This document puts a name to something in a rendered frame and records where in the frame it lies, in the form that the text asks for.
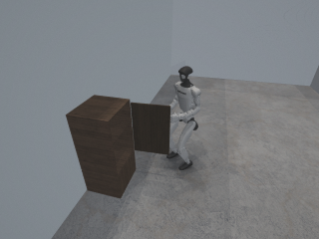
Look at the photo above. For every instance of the humanoid robot head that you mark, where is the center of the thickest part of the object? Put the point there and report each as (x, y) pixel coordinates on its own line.
(186, 70)

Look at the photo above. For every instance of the robot right forearm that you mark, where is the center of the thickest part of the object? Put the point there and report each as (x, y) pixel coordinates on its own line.
(173, 104)

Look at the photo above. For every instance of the right robot upper arm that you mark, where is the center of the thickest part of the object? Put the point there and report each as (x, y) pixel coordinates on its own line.
(175, 86)

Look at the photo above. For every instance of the robot torso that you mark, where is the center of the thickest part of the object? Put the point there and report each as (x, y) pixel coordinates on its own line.
(185, 100)

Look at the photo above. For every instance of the left robot upper arm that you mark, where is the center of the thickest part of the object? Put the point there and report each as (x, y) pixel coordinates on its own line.
(196, 92)

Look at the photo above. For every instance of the robot left forearm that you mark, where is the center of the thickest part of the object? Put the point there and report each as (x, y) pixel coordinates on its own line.
(188, 114)

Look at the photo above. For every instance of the robot left hand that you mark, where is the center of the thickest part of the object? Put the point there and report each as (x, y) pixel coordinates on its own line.
(174, 118)

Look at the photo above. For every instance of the cupboard door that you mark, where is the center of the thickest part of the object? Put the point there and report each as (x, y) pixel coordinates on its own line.
(151, 127)

